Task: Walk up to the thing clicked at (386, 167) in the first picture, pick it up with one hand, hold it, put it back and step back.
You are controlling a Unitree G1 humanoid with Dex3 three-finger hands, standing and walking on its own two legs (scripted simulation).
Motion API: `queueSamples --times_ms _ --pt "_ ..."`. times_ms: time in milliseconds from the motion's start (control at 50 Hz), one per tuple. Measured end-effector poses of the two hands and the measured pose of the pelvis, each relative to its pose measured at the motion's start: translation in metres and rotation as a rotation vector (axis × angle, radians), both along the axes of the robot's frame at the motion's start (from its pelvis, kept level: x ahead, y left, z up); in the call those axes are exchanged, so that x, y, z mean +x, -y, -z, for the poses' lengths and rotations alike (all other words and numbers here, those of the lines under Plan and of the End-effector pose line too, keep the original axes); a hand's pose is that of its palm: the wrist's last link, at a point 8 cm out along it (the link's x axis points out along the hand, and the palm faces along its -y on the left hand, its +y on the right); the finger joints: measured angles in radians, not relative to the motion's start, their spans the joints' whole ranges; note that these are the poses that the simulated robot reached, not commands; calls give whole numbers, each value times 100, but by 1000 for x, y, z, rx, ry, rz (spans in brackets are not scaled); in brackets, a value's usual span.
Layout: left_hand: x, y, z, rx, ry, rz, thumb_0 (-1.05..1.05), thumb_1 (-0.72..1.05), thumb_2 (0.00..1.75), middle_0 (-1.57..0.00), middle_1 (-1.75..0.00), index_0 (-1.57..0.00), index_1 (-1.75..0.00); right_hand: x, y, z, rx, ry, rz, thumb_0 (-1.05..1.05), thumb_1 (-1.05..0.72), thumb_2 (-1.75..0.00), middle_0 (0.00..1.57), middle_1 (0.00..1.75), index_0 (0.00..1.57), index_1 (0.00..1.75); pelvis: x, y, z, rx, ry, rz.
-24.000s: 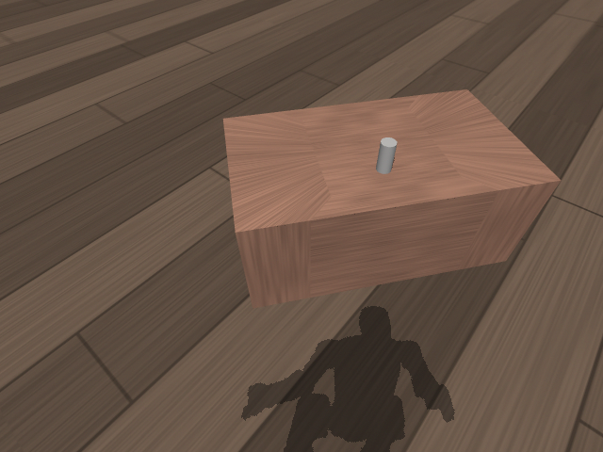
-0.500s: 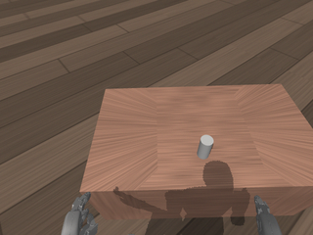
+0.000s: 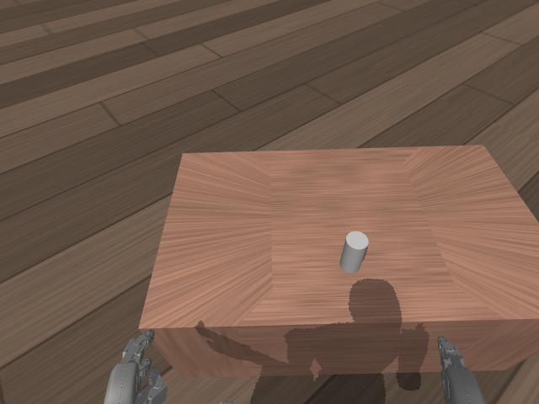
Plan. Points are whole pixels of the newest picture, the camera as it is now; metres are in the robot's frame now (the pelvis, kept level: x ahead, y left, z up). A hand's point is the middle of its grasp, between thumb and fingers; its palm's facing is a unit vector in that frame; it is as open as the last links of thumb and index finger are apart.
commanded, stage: stand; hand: right
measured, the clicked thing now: (353, 252) +0.51 -0.16 -0.22
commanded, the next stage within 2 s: none
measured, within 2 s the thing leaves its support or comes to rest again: neither
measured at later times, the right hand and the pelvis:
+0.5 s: hand out of the picture +0.10 -0.24 -0.12, palm faces -0.03 +0.93 -0.36, open 9.9 cm; pelvis +0.01 +0.00 +0.02, yaw +0 degrees
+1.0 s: hand out of the picture +0.06 -0.23 -0.10, palm faces -0.02 +0.93 -0.36, open 7.4 cm; pelvis +0.00 +0.01 +0.05, yaw +0 degrees
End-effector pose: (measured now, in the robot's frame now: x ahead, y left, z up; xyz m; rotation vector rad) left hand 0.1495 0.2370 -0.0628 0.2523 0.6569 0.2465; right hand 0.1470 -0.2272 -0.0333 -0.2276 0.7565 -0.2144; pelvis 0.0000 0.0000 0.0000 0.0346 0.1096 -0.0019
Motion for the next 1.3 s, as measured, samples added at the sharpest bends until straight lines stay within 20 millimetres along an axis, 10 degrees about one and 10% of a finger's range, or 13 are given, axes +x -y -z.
queueSamples --times_ms 220,440,660,1300 --pt "-2 0 5 29 -60 72 1 90 90 -21 -30 -21 -30 0 5 7 -35 -1 -60 0 43 -16 11 14 12 14 -3 1 -2 -9 27 -3" --pt "-52 -48 20 41 -395 39 1 90 90 -21 -30 -21 -30 -45 55 46 -67 -269 -62 0 -24 -71 19 27 19 28 2 2 -17 -34 96 -7" --pt "-95 -57 22 -3 -565 -48 1 90 90 -21 -30 -21 -30 -84 62 43 -69 -451 7 1 -80 -87 20 30 20 30 9 0 -37 -41 144 -5" --pt "-105 -78 18 -40 -631 -58 1 90 90 -21 -30 -21 -30 -89 40 30 -61 -511 37 1 -90 -90 20 30 20 30 3 -23 -54 -42 171 -7"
